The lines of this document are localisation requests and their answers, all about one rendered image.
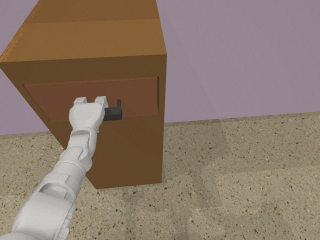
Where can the robot left hand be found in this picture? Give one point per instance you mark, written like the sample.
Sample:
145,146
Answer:
90,115

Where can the cabinet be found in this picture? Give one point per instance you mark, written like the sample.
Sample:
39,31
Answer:
83,40

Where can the robot left upper arm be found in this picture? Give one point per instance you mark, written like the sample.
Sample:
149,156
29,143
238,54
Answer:
46,217

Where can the drawer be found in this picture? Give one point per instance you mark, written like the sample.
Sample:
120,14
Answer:
139,95

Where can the left robot forearm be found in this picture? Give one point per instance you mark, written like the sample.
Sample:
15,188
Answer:
67,175

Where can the handle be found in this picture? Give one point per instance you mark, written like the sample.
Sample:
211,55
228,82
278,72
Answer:
113,113

